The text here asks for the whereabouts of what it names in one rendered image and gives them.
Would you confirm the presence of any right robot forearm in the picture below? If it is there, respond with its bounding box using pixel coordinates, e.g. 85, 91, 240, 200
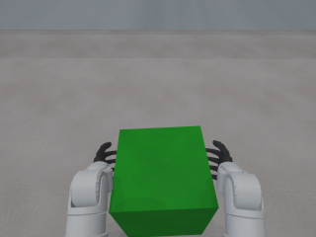
216, 162, 267, 237

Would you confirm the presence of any robot right hand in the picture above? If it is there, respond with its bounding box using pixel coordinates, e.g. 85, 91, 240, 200
205, 140, 233, 180

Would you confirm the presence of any left robot forearm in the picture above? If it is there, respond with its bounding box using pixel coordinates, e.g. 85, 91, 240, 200
64, 161, 114, 237

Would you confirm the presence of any robot left hand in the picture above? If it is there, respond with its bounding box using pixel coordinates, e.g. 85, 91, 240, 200
93, 142, 117, 171

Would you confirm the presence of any carton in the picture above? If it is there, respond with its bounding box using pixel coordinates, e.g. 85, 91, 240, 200
109, 125, 219, 237

